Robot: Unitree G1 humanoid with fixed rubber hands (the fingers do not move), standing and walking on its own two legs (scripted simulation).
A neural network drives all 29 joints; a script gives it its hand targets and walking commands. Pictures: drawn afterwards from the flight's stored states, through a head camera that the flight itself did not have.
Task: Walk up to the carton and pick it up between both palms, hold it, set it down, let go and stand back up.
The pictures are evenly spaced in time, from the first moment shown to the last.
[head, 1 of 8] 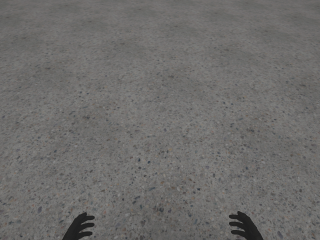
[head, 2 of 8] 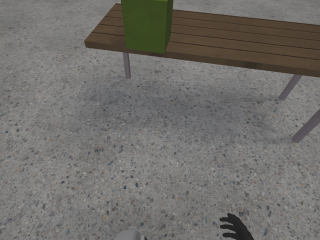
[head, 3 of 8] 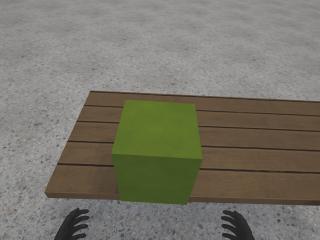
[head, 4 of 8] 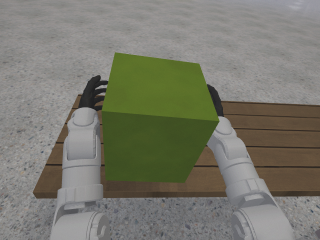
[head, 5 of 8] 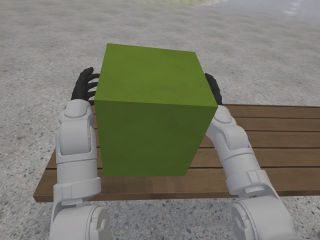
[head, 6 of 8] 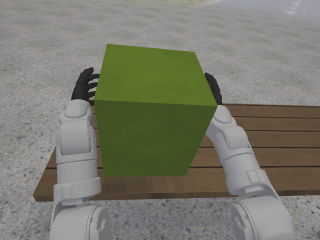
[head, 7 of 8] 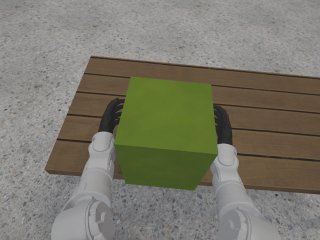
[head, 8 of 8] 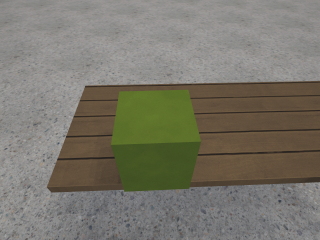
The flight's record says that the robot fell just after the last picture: no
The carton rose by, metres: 0.21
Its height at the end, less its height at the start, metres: +0.00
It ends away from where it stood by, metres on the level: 0.00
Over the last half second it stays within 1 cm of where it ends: yes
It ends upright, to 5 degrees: yes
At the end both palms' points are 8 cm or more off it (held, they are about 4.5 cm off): yes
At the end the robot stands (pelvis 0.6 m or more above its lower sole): yes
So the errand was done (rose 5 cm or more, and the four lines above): yes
